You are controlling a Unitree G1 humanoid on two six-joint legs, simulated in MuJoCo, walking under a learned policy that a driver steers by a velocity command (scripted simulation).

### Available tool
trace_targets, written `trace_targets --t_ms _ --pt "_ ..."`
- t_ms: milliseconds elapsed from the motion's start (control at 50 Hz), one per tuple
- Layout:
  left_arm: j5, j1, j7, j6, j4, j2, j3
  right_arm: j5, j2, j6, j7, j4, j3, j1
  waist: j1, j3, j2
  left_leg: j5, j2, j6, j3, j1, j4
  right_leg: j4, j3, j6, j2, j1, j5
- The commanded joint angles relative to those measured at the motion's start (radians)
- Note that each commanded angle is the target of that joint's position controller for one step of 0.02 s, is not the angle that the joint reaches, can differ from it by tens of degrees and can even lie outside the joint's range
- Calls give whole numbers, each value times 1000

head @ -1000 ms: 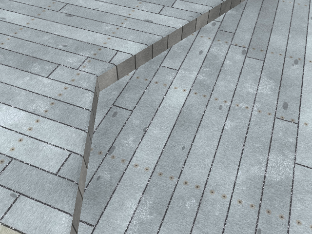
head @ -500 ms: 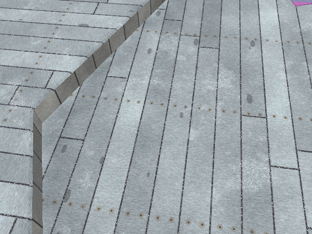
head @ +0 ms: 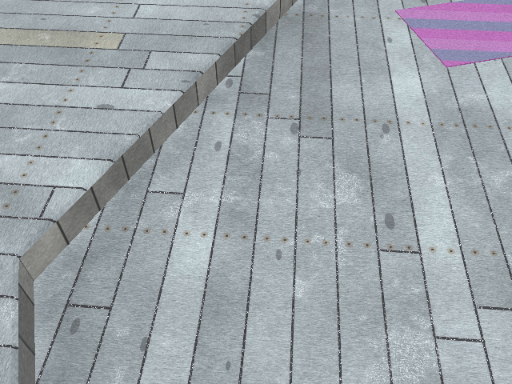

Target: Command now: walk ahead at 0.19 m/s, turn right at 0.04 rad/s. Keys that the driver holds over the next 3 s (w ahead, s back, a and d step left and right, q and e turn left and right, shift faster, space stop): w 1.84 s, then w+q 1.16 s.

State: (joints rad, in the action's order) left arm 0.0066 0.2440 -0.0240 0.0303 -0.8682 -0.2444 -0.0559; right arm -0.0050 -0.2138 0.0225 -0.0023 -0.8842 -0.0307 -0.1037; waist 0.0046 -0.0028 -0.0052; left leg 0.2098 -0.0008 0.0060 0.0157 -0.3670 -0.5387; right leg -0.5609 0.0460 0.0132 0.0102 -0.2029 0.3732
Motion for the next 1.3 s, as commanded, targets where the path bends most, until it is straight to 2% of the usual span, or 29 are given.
trace_targets --t_ms 20,80,140,160,180,200,220,240,280,320,420,520,580,600,620,640,660,700,800,960,1060,1120,1160,1180,1200,1220,1240,1260,1300 --pt "-5 32 -4 -47 39 -139 -35 18 -125 30 -14 57 -37 58 5 -42 -87 223 6 40 -1 51 -23 260 170 110 -119 -141 274" --pt "-22 77 -4 -86 24 -177 -49 25 -114 74 3 62 -39 83 21 -101 -167 105 10 65 18 -124 -105 296 335 183 -248 21 117" --pt "-30 55 -1 -99 32 -155 -47 29 -124 98 25 20 -48 -13 -25 -59 -140 41 -7 103 6 6 -42 203 269 161 -223 35 -98" --pt "-27 25 0 -102 49 -143 -43 31 -148 98 29 -8 -58 -85 -54 -32 -102 2 -15 121 -24 137 -11 129 195 127 -162 -37 -168" --pt "-29 -1 -1 -111 74 -106 -33 33 -206 100 30 -39 -80 -174 -81 -1 45 6 -86 170 -180 302 66 -76 52 64 -47 -175 -260" --pt "-25 -6 -2 -125 89 -89 -30 30 -274 93 32 -72 -101 -321 -133 60 236 30 -255 277 -504 519 213 -402 -44 0 38 -389 -163" --pt "-32 -29 -1 -135 105 -111 -35 23 -244 91 34 -76 -86 -345 -137 49 248 9 -367 326 -689 574 293 -599 25 2 34 -570 193" --pt "-48 -20 6 -137 103 -125 -40 22 -214 91 32 -60 -71 -280 -91 2 142 51 -372 302 -628 527 277 -685 60 28 -33 -629 160" --pt "-44 -40 15 -132 102 -106 -37 16 -169 87 28 -29 -51 -190 -53 -54 66 67 -315 250 -454 404 326 -620 39 49 -115 -624 6" --pt "-30 -49 16 -121 103 -95 -41 9 -157 78 20 -26 -40 -164 -34 -67 95 1 -251 212 -322 309 381 -498 12 28 -144 -533 -81" --pt "-22 -174 25 -116 141 -39 -15 16 -235 69 -6 -40 -58 -198 -60 -62 83 -145 -189 188 -130 222 415 -126 -60 -27 -96 -376 -294" --pt "-36 -250 44 -116 176 -86 -17 36 -238 64 -1 -65 -65 -241 -65 -86 101 -101 -253 167 -132 270 391 2 -46 7 -83 -316 -345" --pt "-29 -118 44 -118 144 -142 -44 36 -242 53 -1 -63 -66 -212 32 -12 96 -357 -235 124 -88 295 208 41 -86 59 -37 -107 -282" --pt "-30 47 37 -116 94 -186 -69 28 -207 49 -2 -62 -54 -219 103 85 68 -438 -178 93 -35 233 -4 37 -85 89 -31 105 -261" --pt "-18 220 26 -111 66 -270 -90 -3 -141 48 -1 -35 -28 -245 146 238 -114 -174 -105 46 27 41 -372 52 172 157 -241 370 -193" --pt "-8 240 41 -111 52 -316 -88 20 -51 71 3 -25 -5 -348 75 341 -376 362 56 16 -40 -264 -653 271 676 297 -409 560 109" --pt "-16 185 48 -120 68 -216 -61 46 -179 86 8 -26 -33 -269 94 235 -224 346 -6 34 -127 -374 -765 330 678 256 -387 475 229" --pt "-11 31 50 -127 94 -159 -37 46 -201 95 6 4 -42 -151 49 68 -76 152 -103 61 -90 -373 -722 342 417 201 -316 238 37" --pt "-4 -13 49 -147 72 -130 -29 21 -143 50 0 0 -44 -157 -26 4 -68 -13 -162 30 -86 -277 -538 445 184 210 -234 48 -226" --pt "-14 115 17 -131 0 -161 -31 11 -109 61 15 79 -33 94 45 -69 -45 -348 -115 -13 -33 -328 -128 479 30 183 -198 97 -319" --pt "-20 192 12 -106 -52 -169 -35 22 -106 74 43 134 -21 213 77 -102 -45 -288 -87 15 -24 -352 3 414 18 178 -251 256 -392" --pt "-24 171 8 -92 -60 -189 -43 26 -141 81 57 140 -30 178 36 -71 -78 -172 -57 55 -6 -263 43 328 20 153 -279 326 -584" --pt "-21 136 6 -81 -54 -196 -42 22 -199 82 50 86 -62 -20 -74 56 -94 -150 12 99 53 24 63 96 -25 118 -230 305 -913" --pt "-12 138 4 -79 -40 -171 -29 15 -254 81 39 37 -84 -203 -144 187 -62 -178 -61 145 -24 330 16 -144 -55 87 -183 142 -805" --pt "-5 256 17 -99 -23 -57 5 -3 -355 73 33 11 -110 -333 -114 356 168 -30 -330 306 -476 755 42 -555 -91 10 -25 -282 -374" --pt "-16 234 21 -126 -38 -63 9 9 -286 69 34 5 -87 -341 -124 421 241 73 -397 342 -760 809 216 -723 50 7 49 -442 192" --pt "-46 137 26 -144 -10 -158 -18 16 -234 70 33 13 -69 -266 -121 265 184 128 -361 285 -630 693 239 -793 83 27 -18 -542 162" --pt "-55 66 25 -152 9 -167 -18 14 -202 70 30 33 -59 -184 -95 156 119 86 -326 250 -490 535 261 -760 47 39 -75 -547 69" --pt "-30 39 13 -137 9 -149 -27 -5 -146 78 33 45 -41 -86 -26 40 80 -39 -251 217 -321 280 332 -629 31 35 -149 -445 -64"
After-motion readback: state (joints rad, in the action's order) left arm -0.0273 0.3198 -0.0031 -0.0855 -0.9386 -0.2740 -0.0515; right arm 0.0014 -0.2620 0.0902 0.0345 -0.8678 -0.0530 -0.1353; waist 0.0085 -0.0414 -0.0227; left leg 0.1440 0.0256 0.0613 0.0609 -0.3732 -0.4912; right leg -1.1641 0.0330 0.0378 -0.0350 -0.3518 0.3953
